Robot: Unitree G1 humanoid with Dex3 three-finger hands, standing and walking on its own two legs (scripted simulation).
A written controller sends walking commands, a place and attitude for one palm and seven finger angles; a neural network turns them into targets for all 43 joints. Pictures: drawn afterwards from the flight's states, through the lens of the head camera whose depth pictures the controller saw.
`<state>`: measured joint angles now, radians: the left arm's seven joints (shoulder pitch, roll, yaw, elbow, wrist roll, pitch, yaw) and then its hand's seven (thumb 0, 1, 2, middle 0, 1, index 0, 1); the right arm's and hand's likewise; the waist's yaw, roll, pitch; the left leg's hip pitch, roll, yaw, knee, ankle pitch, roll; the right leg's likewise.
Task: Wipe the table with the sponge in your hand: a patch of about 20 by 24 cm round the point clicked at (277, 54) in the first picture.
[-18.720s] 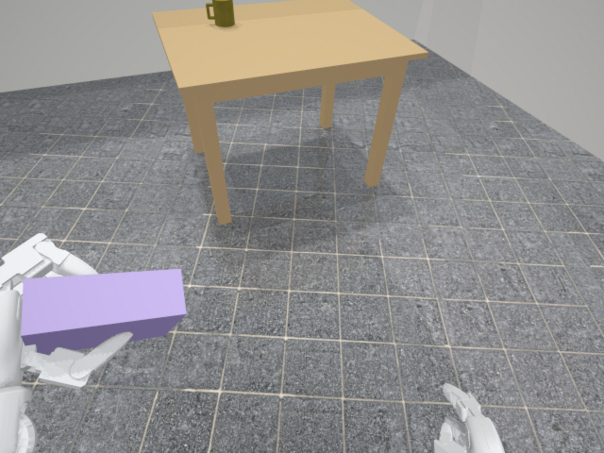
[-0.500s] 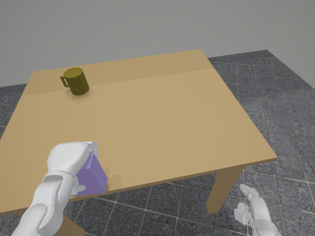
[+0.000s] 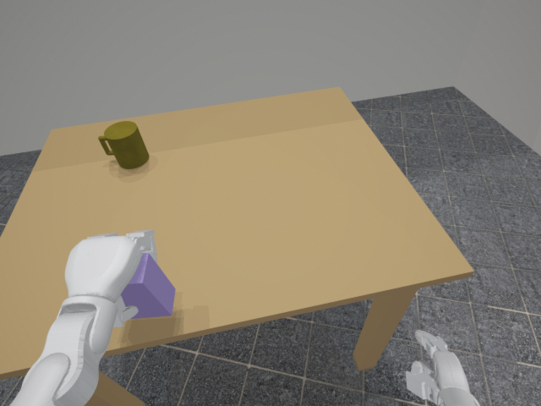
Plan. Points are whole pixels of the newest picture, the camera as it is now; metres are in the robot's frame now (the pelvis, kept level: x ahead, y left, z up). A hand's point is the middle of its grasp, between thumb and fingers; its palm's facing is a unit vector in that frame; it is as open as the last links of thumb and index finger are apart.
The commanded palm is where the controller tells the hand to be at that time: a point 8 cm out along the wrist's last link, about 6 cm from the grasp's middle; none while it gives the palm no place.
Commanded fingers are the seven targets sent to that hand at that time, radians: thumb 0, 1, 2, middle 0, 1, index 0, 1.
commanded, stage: move the sponge above the wiping area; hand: left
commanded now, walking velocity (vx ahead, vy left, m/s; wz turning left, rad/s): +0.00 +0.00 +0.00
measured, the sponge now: (134, 294) +0.25 +0.27 +0.01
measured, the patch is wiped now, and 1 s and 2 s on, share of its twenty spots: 0.00 0.00 0.00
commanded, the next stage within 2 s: lower the sponge onto the table in 0.60 s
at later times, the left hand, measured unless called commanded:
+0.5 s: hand (97, 263) +0.25 +0.30 +0.09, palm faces +0.14 +0.00 -0.99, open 9.2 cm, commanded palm +0.22 +0.29 +0.12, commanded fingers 0.00 0.10 1.30 -1.20 -1.60 -1.20 -1.60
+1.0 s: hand (86, 263) +0.25 +0.33 +0.08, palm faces +0.08 -0.05 -1.00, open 9.2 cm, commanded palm +0.22 +0.30 +0.12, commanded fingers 0.00 0.10 1.30 -1.20 -1.60 -1.20 -1.60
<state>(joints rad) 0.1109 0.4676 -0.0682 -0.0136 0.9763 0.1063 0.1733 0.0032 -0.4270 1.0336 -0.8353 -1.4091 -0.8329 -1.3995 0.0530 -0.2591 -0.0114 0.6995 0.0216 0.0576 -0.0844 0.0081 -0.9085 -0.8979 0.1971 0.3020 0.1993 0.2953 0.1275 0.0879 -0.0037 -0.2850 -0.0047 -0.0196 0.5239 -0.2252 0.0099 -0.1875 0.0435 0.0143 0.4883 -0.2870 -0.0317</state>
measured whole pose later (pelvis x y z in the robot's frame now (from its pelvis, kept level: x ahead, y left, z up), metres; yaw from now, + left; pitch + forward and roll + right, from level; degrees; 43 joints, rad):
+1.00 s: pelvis +0.00 +0.00 +0.00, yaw +0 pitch -1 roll +0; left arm -0.02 0.47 -0.01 0.14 0.89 0.40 0.15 0.00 -0.43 1.03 -0.83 -1.43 -0.83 -1.41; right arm 0.03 -0.25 0.02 0.73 0.07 0.11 -0.06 0.01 -0.91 -0.90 0.20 0.30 0.20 0.30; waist 0.10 0.09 -0.03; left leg -0.26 -0.02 -0.02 0.47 -0.20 0.02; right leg -0.17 0.03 0.02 0.45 -0.27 -0.02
